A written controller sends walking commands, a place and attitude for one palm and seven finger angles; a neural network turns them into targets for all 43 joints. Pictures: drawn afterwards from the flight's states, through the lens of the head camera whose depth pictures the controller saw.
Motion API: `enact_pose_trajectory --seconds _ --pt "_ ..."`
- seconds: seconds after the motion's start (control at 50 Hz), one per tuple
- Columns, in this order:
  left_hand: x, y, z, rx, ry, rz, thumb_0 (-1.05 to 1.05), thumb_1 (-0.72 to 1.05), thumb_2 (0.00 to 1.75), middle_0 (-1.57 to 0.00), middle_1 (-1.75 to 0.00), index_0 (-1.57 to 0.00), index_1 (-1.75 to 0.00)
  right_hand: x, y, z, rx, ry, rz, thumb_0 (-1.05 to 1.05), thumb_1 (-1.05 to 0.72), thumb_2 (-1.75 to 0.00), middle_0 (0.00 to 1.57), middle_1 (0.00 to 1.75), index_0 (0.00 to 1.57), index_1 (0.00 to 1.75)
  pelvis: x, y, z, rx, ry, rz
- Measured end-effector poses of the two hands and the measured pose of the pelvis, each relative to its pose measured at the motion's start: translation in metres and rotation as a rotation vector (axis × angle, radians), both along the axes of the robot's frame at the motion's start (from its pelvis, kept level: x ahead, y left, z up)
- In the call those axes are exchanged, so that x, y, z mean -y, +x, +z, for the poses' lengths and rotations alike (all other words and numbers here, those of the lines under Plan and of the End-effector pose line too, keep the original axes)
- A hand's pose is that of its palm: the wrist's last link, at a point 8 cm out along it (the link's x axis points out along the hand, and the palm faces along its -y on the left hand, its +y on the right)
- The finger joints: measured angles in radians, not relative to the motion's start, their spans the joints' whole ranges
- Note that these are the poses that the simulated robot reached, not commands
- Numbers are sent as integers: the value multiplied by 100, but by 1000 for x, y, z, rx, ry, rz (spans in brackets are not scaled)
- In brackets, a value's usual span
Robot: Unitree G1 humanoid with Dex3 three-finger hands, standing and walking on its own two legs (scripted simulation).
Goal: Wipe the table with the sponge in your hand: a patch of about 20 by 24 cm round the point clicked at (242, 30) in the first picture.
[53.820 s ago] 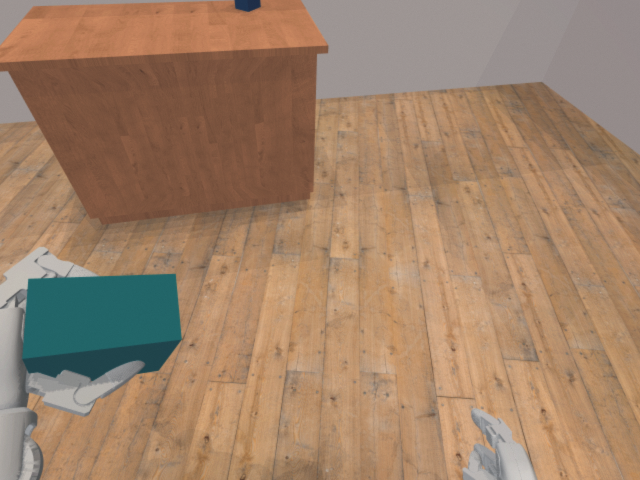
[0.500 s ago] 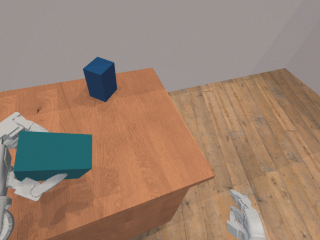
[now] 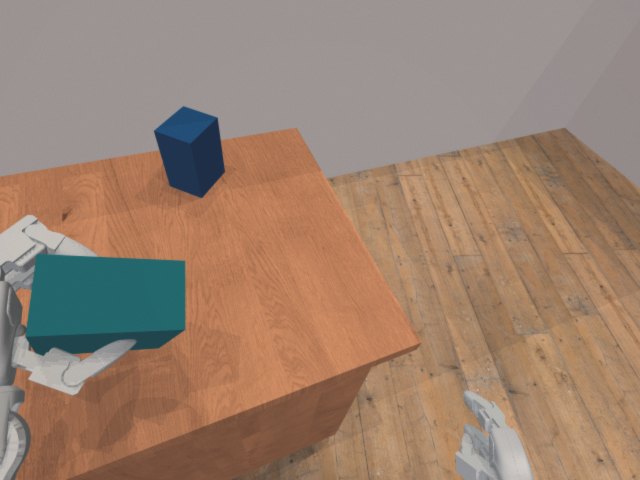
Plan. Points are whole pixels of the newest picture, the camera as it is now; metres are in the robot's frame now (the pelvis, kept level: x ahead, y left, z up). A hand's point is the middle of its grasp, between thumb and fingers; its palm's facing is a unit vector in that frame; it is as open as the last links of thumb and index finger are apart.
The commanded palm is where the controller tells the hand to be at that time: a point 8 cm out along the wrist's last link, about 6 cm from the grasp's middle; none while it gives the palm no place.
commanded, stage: shuffle to correct the standing spot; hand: left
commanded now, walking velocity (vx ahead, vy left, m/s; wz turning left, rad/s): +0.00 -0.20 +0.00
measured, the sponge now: (129, 309) +0.24 +0.22 +0.12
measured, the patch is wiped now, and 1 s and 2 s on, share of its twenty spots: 0.00 0.00 0.00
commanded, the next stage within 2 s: none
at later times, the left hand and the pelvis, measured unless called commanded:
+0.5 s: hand (160, 306) +0.23 +0.18 +0.16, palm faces +0.31 -0.87 -0.39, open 10.2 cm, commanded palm +0.17 +0.22 +0.17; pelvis +0.01 -0.06 -0.01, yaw -1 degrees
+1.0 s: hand (164, 308) +0.23 +0.17 +0.15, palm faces +0.29 -0.86 -0.41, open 10.2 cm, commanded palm +0.17 +0.21 +0.17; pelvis +0.01 -0.07 -0.01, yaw +0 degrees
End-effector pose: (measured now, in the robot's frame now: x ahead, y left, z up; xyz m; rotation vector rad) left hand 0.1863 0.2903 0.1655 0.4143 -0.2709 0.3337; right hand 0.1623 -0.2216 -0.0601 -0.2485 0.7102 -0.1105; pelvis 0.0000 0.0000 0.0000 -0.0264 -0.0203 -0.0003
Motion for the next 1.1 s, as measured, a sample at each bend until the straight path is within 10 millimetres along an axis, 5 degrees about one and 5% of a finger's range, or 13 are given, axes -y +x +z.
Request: enact_pose_trajectory --seconds 0.22,0.48,0.68,1.1 --pt "28 3 5 -22 27 -23 -1 -52 105 -73 -135 -74 -134 20 10 -4 6 38 2 2 -90 -89 21 30 20 30 24 3 -1 -9 -2 -8" --pt "70 7 7 -45 29 -44 -1 -52 105 -73 -135 -74 -134 70 11 -10 -3 14 -31 2 -90 -89 21 30 20 30 60 5 -5 -22 1 -11" --pt "84 13 6 -63 39 -54 -1 -52 105 -73 -135 -74 -134 97 4 -17 -33 -5 -85 2 -90 -89 20 30 20 30 72 13 -8 -27 6 -5" --pt "69 8 5 -69 52 -51 -1 -52 105 -73 -135 -74 -134 69 11 -14 -34 13 -39 2 -90 -89 21 30 20 30 62 9 -7 -28 0 -4"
